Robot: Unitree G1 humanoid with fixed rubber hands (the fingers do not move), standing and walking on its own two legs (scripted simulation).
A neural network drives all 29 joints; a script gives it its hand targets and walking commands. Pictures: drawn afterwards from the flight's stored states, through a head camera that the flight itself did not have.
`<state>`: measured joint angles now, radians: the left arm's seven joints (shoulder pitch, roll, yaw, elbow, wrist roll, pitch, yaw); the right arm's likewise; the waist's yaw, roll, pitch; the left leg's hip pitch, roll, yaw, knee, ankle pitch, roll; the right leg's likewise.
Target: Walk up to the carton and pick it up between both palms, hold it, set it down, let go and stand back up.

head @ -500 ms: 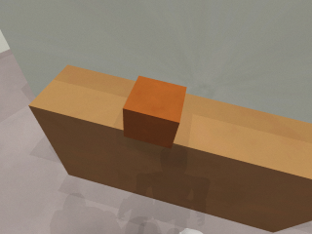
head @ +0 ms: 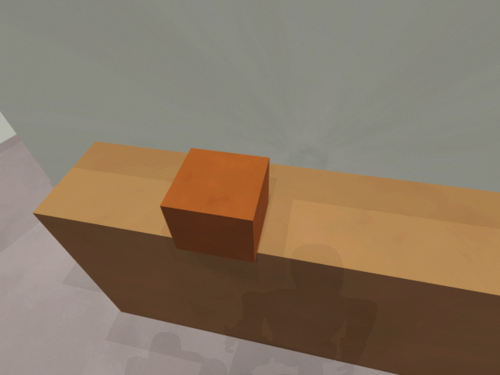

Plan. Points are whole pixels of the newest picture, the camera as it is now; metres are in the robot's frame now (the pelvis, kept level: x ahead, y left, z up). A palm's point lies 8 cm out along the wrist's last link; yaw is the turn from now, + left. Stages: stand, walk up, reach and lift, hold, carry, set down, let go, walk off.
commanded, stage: walk up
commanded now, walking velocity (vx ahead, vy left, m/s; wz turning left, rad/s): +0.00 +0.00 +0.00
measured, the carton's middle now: (222, 204) +0.48 +0.07 -0.04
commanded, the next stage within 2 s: none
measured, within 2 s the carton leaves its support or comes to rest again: neither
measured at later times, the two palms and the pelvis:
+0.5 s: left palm out of the picture -0.06 +0.36 -0.14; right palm out of the picture +0.05 -0.17 -0.14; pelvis +0.01 +0.09 -0.01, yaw -5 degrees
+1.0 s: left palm (97, 311) +0.28 +0.32 -0.13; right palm out of the picture +0.00 -0.03 -0.15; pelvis +0.12 +0.14 -0.01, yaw -8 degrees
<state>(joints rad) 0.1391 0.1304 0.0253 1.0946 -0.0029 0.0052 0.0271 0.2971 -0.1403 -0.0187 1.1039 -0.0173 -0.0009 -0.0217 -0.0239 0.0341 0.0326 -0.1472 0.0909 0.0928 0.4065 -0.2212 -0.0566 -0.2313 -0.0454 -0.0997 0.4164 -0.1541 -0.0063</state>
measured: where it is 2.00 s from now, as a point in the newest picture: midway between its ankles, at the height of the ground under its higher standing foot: outside the picture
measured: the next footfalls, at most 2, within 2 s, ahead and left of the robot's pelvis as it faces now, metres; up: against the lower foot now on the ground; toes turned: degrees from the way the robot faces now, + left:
left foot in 0.50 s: +0.06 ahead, +0.24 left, +0.00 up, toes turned +0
right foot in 0.90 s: +0.18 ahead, +0.05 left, +0.00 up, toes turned -16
